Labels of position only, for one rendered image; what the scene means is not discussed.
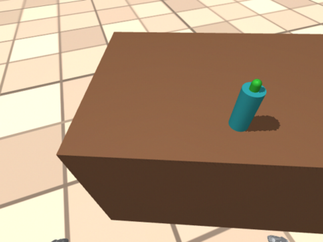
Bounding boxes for bottle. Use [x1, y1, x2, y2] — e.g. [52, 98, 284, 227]
[229, 79, 266, 132]

